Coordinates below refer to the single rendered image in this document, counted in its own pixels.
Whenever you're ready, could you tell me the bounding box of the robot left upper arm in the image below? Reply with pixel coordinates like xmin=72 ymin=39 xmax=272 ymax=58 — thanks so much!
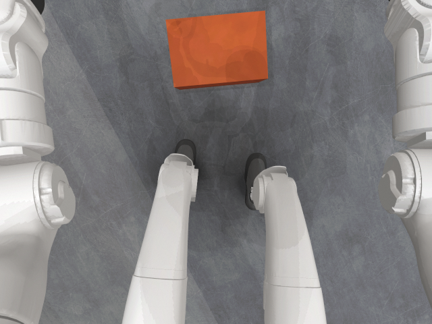
xmin=0 ymin=161 xmax=76 ymax=324

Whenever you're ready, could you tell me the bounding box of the robot thigh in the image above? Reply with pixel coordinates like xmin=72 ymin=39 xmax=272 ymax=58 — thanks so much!
xmin=254 ymin=173 xmax=327 ymax=324
xmin=122 ymin=161 xmax=198 ymax=324

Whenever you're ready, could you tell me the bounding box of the left robot forearm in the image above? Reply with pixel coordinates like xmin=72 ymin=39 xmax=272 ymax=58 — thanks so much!
xmin=0 ymin=0 xmax=55 ymax=167

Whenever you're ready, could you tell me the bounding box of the left robot thigh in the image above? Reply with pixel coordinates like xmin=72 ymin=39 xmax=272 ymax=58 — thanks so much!
xmin=122 ymin=161 xmax=198 ymax=324

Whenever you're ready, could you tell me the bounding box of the left robot hand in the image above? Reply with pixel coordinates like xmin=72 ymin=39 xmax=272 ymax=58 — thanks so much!
xmin=31 ymin=0 xmax=45 ymax=14

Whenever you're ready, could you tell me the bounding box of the right robot forearm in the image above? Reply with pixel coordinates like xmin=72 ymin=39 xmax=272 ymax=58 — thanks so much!
xmin=384 ymin=0 xmax=432 ymax=149

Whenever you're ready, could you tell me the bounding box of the right robot thigh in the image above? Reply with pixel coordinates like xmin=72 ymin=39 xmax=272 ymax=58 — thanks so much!
xmin=254 ymin=173 xmax=327 ymax=324

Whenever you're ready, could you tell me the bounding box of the robot right upper arm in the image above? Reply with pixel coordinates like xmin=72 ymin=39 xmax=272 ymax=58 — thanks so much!
xmin=378 ymin=148 xmax=432 ymax=309

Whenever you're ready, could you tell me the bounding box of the carton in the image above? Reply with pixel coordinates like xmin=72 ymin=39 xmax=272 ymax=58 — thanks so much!
xmin=166 ymin=11 xmax=268 ymax=90

